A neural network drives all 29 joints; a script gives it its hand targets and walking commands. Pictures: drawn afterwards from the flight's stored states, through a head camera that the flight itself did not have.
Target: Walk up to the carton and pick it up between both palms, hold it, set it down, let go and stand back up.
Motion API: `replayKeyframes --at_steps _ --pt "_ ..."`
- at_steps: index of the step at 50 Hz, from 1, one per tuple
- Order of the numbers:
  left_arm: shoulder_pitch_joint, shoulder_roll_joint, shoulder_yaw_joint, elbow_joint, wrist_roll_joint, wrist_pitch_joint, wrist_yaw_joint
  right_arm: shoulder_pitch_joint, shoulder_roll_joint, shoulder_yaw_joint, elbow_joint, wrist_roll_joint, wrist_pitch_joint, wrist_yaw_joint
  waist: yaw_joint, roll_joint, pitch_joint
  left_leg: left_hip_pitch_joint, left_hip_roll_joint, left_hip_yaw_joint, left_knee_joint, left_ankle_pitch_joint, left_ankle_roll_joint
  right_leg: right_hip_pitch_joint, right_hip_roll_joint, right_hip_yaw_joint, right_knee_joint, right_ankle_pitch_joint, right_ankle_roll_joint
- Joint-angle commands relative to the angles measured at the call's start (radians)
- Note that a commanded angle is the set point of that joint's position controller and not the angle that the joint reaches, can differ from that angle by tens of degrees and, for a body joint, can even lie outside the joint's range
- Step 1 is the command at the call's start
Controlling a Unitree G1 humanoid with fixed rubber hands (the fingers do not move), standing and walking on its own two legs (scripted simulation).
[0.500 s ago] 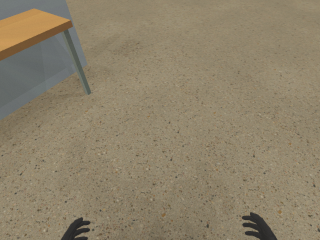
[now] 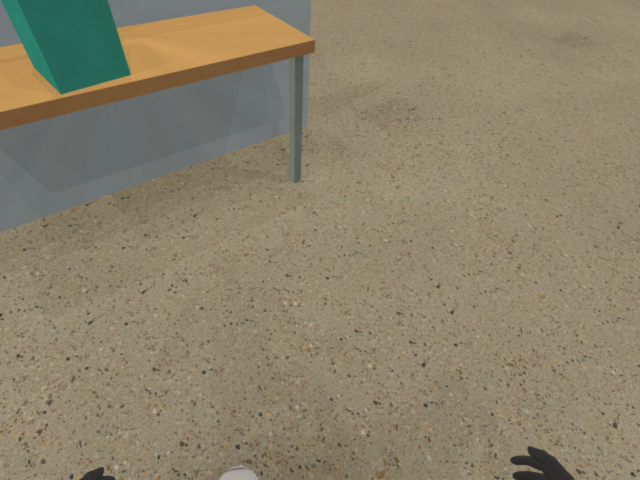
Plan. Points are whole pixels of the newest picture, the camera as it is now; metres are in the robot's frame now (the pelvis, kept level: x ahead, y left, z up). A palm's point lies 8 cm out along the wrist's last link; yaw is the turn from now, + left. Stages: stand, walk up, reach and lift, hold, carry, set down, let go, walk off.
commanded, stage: walk up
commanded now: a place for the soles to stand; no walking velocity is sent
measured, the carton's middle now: (64, 26) +1.20 +0.76 +0.04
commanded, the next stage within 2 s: none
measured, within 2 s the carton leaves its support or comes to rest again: neither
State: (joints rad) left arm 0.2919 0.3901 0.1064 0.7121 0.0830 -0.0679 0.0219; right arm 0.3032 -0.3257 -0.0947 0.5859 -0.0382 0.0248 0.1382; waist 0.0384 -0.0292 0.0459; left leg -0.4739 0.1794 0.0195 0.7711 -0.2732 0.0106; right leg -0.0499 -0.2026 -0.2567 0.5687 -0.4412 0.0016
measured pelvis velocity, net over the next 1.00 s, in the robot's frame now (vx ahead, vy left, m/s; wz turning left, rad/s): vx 0.39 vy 0.19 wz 0.61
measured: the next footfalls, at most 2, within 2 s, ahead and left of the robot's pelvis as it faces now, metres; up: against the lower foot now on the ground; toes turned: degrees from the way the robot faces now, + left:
left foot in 0.02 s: +0.12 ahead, +0.18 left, +0.00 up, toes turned +9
right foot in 0.42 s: +0.35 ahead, -0.01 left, +0.00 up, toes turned +13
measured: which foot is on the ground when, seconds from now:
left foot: up 0.00-0.00, down 0.02-0.44, up 0.46-0.88, down 0.90-1.00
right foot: down 0.00-0.04, up 0.06-0.40, down 0.42-0.94, up 0.96-1.00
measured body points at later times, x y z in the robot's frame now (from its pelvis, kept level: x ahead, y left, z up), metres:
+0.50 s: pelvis +0.21 +0.06 -0.01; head +0.21 +0.03 +0.44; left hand +0.25 +0.36 -0.07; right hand +0.37 -0.19 -0.13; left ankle +0.09 +0.16 -0.68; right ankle +0.31 -0.02 -0.72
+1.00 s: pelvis +0.39 +0.19 -0.01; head +0.39 +0.22 +0.44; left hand +0.25 +0.43 -0.14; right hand +0.66 +0.07 -0.09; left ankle +0.41 +0.31 -0.72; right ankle +0.35 +0.00 -0.65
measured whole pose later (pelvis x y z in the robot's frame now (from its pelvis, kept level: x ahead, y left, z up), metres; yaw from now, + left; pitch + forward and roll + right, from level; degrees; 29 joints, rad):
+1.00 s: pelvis +0.39 +0.19 -0.01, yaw +35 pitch -2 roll -1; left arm 0.48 0.33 0.02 0.64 0.04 0.00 -0.01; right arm 0.23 -0.24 -0.04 0.60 -0.04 -0.04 0.02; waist 0.01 -0.04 0.08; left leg -0.44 -0.03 0.02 0.75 -0.27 0.07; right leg -0.21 -0.14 -0.12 1.12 -0.52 -0.02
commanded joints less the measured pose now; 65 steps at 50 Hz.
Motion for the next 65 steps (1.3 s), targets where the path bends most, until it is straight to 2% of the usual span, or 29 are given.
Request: replayKeyframes --at_steps 1,2,3,4,5,7,9,13,17,20,21,22,23,24,28,30,35,40,43,44,45,46,47,48,51,54,58,61,65 --pt "-0.047 0.076 0.004 -0.088 -0.008 0.012 -0.014 0.209 -0.139 -0.055 0.023 -0.004 -0.052 -0.059 -0.143 0.147 -0.091 0.423 -0.200 0.142 -0.165 -0.076 0.049 -0.238 -0.016 -0.048 0.300 0.178 -0.151" --pt "-0.032 -0.012 -0.030 -0.126 -0.011 0.019 -0.033 0.289 -0.219 -0.068 0.037 -0.001 -0.068 -0.084 -0.180 0.386 -0.080 0.501 -0.114 -0.146 -0.277 -0.192 0.113 -0.433 0.075 -0.011 0.606 -0.037 -0.084" --pt "-0.056 -0.036 -0.043 -0.204 -0.031 0.020 -0.044 0.246 -0.300 -0.066 -0.001 0.000 -0.074 -0.097 -0.152 0.459 -0.026 0.531 0.055 -0.615 -0.457 -0.260 0.203 -0.705 0.142 0.135 0.713 -0.214 -0.044" --pt "-0.096 0.033 -0.027 -0.225 -0.047 0.021 -0.043 0.220 -0.326 -0.070 -0.006 0.023 -0.065 -0.103 -0.165 0.359 -0.041 0.505 0.166 -0.783 -0.566 -0.380 0.305 -0.758 0.113 0.232 0.763 -0.205 -0.036" --pt "-0.139 0.060 -0.025 -0.223 -0.050 0.014 -0.041 0.183 -0.311 -0.060 -0.009 0.031 -0.062 -0.111 -0.152 0.299 -0.004 0.477 0.171 -0.739 -0.572 -0.344 0.315 -0.771 0.072 0.278 0.788 -0.136 -0.038" --pt "-0.081 0.054 -0.027 -0.173 -0.075 -0.007 -0.048 0.121 -0.217 -0.030 -0.026 0.008 -0.058 -0.133 -0.102 0.216 0.011 0.406 0.068 -0.428 -0.437 -0.023 0.251 -0.683 0.040 0.280 0.691 -0.031 -0.035" --pt "0.007 0.035 -0.030 -0.159 -0.066 -0.015 -0.055 0.077 -0.165 -0.013 -0.035 -0.002 -0.070 -0.127 -0.049 0.194 -0.014 0.271 0.002 -0.292 -0.401 0.146 0.212 -0.520 0.054 0.269 0.532 0.024 -0.022" --pt "-0.057 -0.008 -0.039 -0.187 -0.057 0.013 -0.064 0.094 -0.142 -0.006 -0.005 -0.006 -0.082 -0.113 -0.070 0.141 -0.003 0.206 -0.001 -0.304 -0.454 0.049 0.247 -0.493 0.099 0.233 0.326 0.096 0.001" --pt "-0.050 -0.028 -0.030 -0.217 -0.048 0.007 -0.065 0.082 -0.161 -0.021 0.004 -0.003 -0.078 -0.105 -0.063 0.096 -0.007 0.091 -0.005 -0.322 -0.422 -0.117 0.214 -0.294 0.123 0.233 0.113 0.277 -0.018" --pt "0.146 0.009 0.000 -0.178 -0.028 -0.003 -0.045 0.054 -0.112 -0.004 -0.010 -0.004 -0.068 -0.097 0.029 0.028 -0.041 -0.107 -0.087 -0.304 -0.243 -0.287 0.138 0.042 0.159 0.223 0.096 0.267 -0.028" --pt "0.231 0.048 0.010 -0.165 -0.023 -0.007 -0.032 0.078 -0.058 0.011 -0.015 -0.008 -0.065 -0.094 0.074 -0.080 -0.067 -0.173 -0.162 -0.229 -0.029 -0.301 0.091 0.140 0.107 0.318 0.034 0.103 -0.046" --pt "0.292 0.129 0.018 -0.172 -0.001 -0.014 -0.015 0.126 0.012 0.035 -0.040 -0.009 -0.064 -0.091 0.096 -0.290 -0.094 -0.244 -0.279 -0.113 0.345 -0.332 0.022 0.147 -0.165 0.732 -0.219 -0.344 -0.104" --pt "0.240 0.149 0.013 -0.183 0.002 -0.007 0.001 0.167 -0.048 0.016 -0.048 -0.027 -0.045 -0.102 0.027 -0.175 0.022 -0.267 -0.266 -0.147 0.491 -0.291 -0.012 -0.008 -0.302 1.030 -0.419 -0.536 -0.121" --pt "0.141 0.146 0.020 -0.188 -0.016 -0.001 0.011 0.191 -0.088 0.008 -0.036 -0.038 -0.025 -0.106 -0.027 -0.149 0.097 -0.290 -0.199 -0.143 0.542 -0.237 -0.008 -0.070 -0.323 1.064 -0.461 -0.581 -0.173" --pt "0.099 0.041 -0.023 -0.177 -0.032 -0.027 -0.002 0.093 -0.067 0.007 -0.012 -0.021 -0.020 -0.091 -0.022 -0.072 0.191 -0.175 -0.126 -0.177 0.442 -0.020 -0.017 -0.245 -0.117 0.492 -0.382 -0.094 -0.086" --pt "0.092 0.035 -0.027 -0.158 -0.026 -0.034 -0.005 0.109 -0.046 0.015 -0.005 -0.008 -0.020 -0.076 -0.042 -0.096 0.120 -0.136 -0.125 -0.149 0.418 0.036 -0.027 -0.210 -0.087 0.365 -0.362 0.028 -0.108" --pt "0.232 0.051 -0.032 -0.122 -0.028 -0.041 -0.015 -0.079 0.004 0.036 -0.052 -0.009 -0.030 -0.067 0.029 -0.087 0.023 -0.213 -0.116 -0.049 0.162 0.088 -0.038 0.035 -0.087 0.199 -0.267 0.492 -0.178" --pt "0.228 0.107 -0.020 -0.121 -0.032 -0.007 -0.009 -0.163 0.029 0.040 -0.071 -0.007 -0.042 -0.059 0.048 -0.098 0.041 -0.049 -0.123 0.031 -0.105 0.103 0.007 -0.005 -0.110 0.112 -0.248 0.400 -0.183" --pt "0.225 0.115 -0.025 -0.115 -0.036 0.015 -0.005 -0.062 -0.006 0.015 -0.051 -0.018 -0.056 -0.073 -0.010 -0.086 0.028 0.134 -0.158 0.058 -0.156 0.073 0.045 -0.066 -0.140 0.095 -0.141 0.366 -0.189" --pt "0.214 0.104 -0.035 -0.119 -0.039 0.022 -0.006 0.045 -0.026 -0.001 -0.020 -0.024 -0.064 -0.083 -0.066 -0.043 -0.020 0.265 -0.184 0.063 -0.197 0.084 0.064 -0.102 -0.115 0.049 0.004 0.397 -0.170" --pt "0.253 0.057 -0.053 -0.121 -0.041 0.028 -0.011 0.166 -0.082 -0.021 0.021 -0.027 -0.073 -0.099 -0.118 0.089 -0.103 0.438 -0.203 0.031 -0.199 0.054 0.085 -0.162 -0.046 -0.010 0.257 0.404 -0.137" --pt "0.310 0.001 -0.078 -0.155 -0.043 0.029 -0.019 0.262 -0.170 -0.042 0.033 -0.032 -0.077 -0.116 -0.167 0.242 -0.201 0.646 -0.039 -0.284 -0.205 -0.102 0.167 -0.378 0.030 -0.001 0.546 0.198 -0.077" --pt "0.303 0.000 -0.072 -0.196 -0.050 0.035 -0.031 0.266 -0.231 -0.048 0.012 -0.016 -0.073 -0.134 -0.165 0.309 -0.183 0.701 0.161 -0.727 -0.357 -0.185 0.274 -0.598 0.144 0.104 0.702 -0.138 -0.037" --pt "0.223 0.073 -0.048 -0.212 -0.050 0.050 -0.033 0.243 -0.224 -0.051 0.017 0.017 -0.061 -0.149 -0.194 0.202 -0.158 0.640 0.201 -0.824 -0.461 -0.282 0.324 -0.634 0.125 0.204 0.784 -0.121 -0.034" --pt "0.153 0.029 -0.052 -0.203 -0.049 0.038 -0.041 0.145 -0.129 -0.012 0.000 0.016 -0.065 -0.165 -0.117 0.118 0.041 0.395 0.112 -0.485 -0.420 0.216 0.219 -0.630 0.058 0.262 0.791 0.061 -0.030" --pt "0.211 -0.006 -0.050 -0.161 -0.048 0.044 -0.050 0.060 -0.066 0.000 -0.003 0.007 -0.089 -0.142 -0.022 0.129 0.073 0.167 -0.022 -0.289 -0.466 0.263 0.117 -0.453 0.056 0.283 0.636 0.159 -0.005" --pt "0.160 -0.010 -0.050 -0.156 -0.045 0.064 -0.068 0.059 -0.071 0.005 0.001 -0.005 -0.109 -0.131 -0.019 0.155 0.076 0.098 -0.058 -0.254 -0.549 0.005 0.161 -0.456 0.064 0.258 0.502 0.261 0.023" --pt "0.041 -0.007 -0.046 -0.184 -0.042 0.064 -0.072 0.125 -0.098 -0.004 0.014 -0.009 -0.111 -0.129 -0.072 0.158 0.082 0.177 -0.026 -0.286 -0.564 -0.101 0.200 -0.549 0.041 0.273 0.330 0.307 0.030" --pt "-0.048 -0.017 -0.046 -0.200 -0.037 0.045 -0.064 0.214 -0.118 -0.013 0.036 -0.017 -0.108 -0.134 -0.122 0.138 0.026 0.394 0.014 -0.319 -0.472 0.038 0.207 -0.582 0.052 0.274 0.119 0.278 0.011"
